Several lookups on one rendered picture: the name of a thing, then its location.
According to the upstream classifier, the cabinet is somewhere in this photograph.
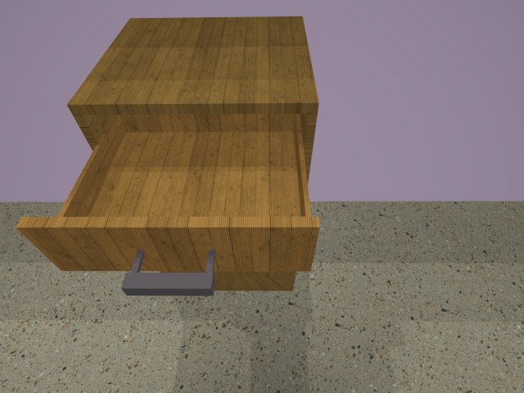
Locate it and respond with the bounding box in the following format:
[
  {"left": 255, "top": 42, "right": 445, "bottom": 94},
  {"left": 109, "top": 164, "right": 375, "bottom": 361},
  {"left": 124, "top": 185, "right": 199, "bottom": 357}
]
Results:
[{"left": 67, "top": 16, "right": 319, "bottom": 291}]

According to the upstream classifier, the handle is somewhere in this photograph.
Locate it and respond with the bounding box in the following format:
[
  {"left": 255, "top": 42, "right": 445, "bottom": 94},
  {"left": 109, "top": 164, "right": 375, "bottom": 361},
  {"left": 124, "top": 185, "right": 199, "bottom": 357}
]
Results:
[{"left": 121, "top": 250, "right": 215, "bottom": 296}]

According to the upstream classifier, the drawer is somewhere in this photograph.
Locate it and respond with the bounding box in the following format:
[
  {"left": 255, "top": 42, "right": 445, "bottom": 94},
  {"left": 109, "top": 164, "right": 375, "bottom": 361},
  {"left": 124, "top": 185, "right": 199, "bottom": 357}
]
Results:
[{"left": 16, "top": 114, "right": 320, "bottom": 272}]

